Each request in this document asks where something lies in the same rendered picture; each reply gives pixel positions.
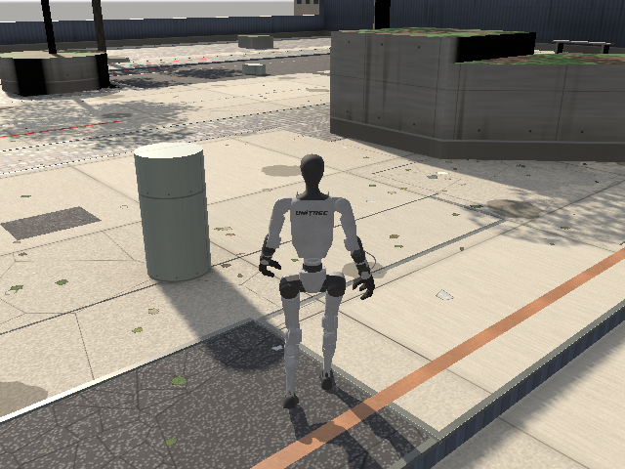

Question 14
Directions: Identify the robot right forearm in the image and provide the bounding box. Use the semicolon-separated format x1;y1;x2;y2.
351;236;372;279

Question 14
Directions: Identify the robot left upper arm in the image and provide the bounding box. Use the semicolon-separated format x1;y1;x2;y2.
266;196;292;249

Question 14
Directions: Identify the right robot hand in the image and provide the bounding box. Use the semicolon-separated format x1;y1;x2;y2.
353;275;375;300

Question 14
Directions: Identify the robot right upper arm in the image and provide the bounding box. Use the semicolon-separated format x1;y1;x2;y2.
332;196;360;251

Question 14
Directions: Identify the left robot hand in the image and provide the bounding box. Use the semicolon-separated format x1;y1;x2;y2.
259;260;281;277

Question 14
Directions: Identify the robot left forearm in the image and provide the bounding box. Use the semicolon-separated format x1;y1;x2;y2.
260;234;275;265

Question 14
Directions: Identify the robot torso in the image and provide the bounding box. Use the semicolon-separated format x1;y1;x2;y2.
290;192;335;293

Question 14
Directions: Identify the right robot foot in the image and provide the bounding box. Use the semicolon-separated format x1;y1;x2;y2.
319;366;333;390

